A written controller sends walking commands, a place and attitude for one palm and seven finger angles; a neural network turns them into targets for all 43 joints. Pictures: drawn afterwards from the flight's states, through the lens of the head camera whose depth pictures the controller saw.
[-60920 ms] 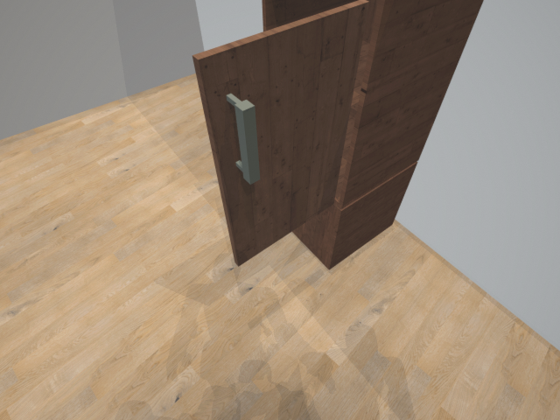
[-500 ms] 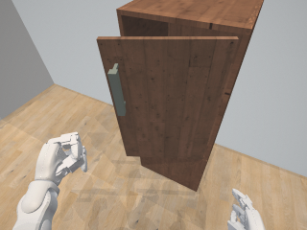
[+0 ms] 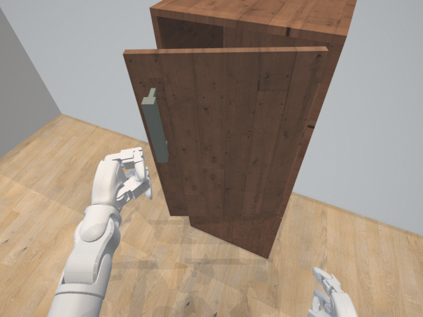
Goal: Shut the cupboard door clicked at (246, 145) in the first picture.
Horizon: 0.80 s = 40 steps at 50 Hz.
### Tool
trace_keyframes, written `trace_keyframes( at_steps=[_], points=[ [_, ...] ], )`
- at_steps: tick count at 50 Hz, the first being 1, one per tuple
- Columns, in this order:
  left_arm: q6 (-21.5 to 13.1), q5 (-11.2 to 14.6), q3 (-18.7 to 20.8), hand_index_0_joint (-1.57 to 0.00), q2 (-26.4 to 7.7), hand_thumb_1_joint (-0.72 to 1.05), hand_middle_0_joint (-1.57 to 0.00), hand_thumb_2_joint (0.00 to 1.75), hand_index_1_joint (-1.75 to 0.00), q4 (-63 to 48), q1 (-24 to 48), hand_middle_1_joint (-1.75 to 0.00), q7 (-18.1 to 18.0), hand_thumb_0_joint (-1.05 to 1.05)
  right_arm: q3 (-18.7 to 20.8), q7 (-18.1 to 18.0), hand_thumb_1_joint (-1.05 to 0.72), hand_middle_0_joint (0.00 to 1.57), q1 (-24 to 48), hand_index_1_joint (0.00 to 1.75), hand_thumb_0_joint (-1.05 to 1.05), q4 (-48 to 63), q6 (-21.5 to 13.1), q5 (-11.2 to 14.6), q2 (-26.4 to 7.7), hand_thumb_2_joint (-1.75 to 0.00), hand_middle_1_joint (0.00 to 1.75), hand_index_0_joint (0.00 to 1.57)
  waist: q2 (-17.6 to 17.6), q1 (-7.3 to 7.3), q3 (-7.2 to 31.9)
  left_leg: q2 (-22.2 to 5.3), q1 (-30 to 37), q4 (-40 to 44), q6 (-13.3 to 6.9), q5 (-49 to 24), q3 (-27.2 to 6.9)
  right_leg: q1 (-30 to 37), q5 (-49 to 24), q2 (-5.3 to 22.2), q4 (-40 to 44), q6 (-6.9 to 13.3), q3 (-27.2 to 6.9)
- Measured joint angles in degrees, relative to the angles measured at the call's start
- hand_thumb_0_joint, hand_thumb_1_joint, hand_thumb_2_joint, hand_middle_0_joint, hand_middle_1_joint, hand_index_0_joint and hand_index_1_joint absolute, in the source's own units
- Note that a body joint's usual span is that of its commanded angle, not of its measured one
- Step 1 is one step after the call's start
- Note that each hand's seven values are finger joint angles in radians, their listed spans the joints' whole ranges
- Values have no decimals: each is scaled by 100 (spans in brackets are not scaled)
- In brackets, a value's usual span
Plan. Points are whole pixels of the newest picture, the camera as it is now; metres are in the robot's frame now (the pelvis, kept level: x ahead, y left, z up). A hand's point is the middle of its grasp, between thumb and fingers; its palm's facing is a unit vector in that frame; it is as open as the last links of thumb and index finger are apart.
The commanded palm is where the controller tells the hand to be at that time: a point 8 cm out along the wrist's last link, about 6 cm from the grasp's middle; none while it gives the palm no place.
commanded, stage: bring the fist close to the handle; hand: left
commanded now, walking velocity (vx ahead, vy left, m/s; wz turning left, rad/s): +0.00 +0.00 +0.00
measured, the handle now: (158, 126) +0.47 +0.15 +0.11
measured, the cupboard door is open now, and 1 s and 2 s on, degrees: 24 24 6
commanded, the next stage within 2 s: push the door shut along its arc in 0.74 s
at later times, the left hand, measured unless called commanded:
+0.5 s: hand (167, 160) +0.37 +0.11 +0.12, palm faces +0.04 -1.00 -0.01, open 3.1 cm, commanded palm +0.34 +0.17 +0.12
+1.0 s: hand (161, 157) +0.38 +0.13 +0.12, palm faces +0.02 -1.00 -0.03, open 3.1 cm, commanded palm +0.36 +0.18 +0.12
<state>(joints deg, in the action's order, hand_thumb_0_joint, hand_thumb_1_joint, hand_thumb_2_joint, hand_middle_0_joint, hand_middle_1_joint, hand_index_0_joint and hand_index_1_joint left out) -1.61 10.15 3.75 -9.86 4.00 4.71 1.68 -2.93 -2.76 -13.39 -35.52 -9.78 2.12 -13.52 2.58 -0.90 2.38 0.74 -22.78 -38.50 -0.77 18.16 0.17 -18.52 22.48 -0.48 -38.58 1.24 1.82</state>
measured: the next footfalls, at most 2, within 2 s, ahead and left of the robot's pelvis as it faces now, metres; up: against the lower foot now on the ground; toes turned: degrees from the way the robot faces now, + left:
none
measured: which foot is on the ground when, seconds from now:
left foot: down 0.00-1.00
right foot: down 0.00-1.00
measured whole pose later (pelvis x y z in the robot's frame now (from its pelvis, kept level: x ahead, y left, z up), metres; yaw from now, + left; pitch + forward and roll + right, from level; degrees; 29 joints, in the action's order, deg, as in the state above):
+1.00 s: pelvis -0.01 -0.01 +0.00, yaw +0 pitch +4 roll +0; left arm -8.1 10.1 6.4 -11.4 31.8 25.2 2.7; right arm -1.5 -3.2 -13.8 -37.1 -4.3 2.9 -14.7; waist 2.5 0.8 2.3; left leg -0.2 -25.0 -37.7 -0.2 16.4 0.1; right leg -21.1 20.8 -1.4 -38.2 1.9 1.9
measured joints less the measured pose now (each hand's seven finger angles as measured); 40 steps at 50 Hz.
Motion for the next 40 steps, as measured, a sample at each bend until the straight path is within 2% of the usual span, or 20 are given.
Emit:
trace_keyframes(
  at_steps=[4, 7, 13, 21, 30, 40],
  points=[
    [214, 18, -4, -130, 19, 90, -130, 90, -150, 371, 302, -150, -5, 1, 7, -18, -90, 20, 31, 30, 1, -8, 158, 17, 3, -90, 30, 20, 2, 27, 11, -5, 15, 57, -1, -25, 17, 2, -28, -4, 46, 0, -18],
    [239, 4, -17, -130, 70, 90, -130, 90, -150, 520, 441, -150, -90, 1, 31, -16, -90, 20, 25, 30, 1, 8, 216, 12, 0, -90, 30, 20, -3, 41, 11, -13, 28, 84, 5, -36, 29, 7, -43, -12, 69, 5, -31],
    [7, -78, 6, -130, 116, 90, -130, 90, -150, 895, 832, -150, -259, 1, 60, 10, -91, 20, 35, 30, 1, -45, 328, -8, -10, -90, 30, 20, -35, 64, 27, -32, 2, 69, 26, -37, 28, -29, -36, -30, 36, 25, -31],
    [-19, -120, 56, -130, 107, 90, -130, 90, -150, 1672, 1453, -150, -314, 1, 112, 20, -91, 20, -5, 30, 1, -86, 498, 13, -47, -90, 30, 20, -5, 120, 29, -67, -87, 72, 56, -85, 14, -126, -81, -65, 30, 60, -18],
    [-364, -122, 241, -130, 101, 90, -130, 90, -150, 1853, 1315, -150, -297, 1, 144, 51, -91, 20, -164, 30, 1, -82, 613, 16, -43, -90, 30, 20, -27, 134, 100, -111, -18, 169, 91, -128, 79, -125, -108, -105, 44, 94, -85],
    [-502, 5, 328, -130, -70, 90, -130, 90, -150, 2166, 1517, -150, -102, 1, 157, -30, -91, 20, -81, 30, 1, -141, 606, 58, -105, -90, 30, 20, -3, 127, 9, -130, -76, 160, 102, -188, 11, -140, -176, -129, 90, 108, -18]
  ],
)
